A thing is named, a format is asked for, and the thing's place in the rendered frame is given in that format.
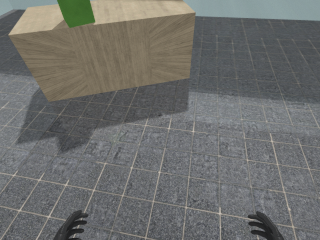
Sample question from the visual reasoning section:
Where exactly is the robot left hand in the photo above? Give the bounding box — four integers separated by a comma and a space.
53, 210, 88, 240

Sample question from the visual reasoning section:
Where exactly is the robot right hand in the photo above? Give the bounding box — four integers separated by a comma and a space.
248, 211, 284, 240

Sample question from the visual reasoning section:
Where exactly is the pedestal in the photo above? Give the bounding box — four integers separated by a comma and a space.
8, 0, 196, 102

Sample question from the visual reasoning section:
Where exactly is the carton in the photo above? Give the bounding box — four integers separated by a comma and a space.
57, 0, 96, 28

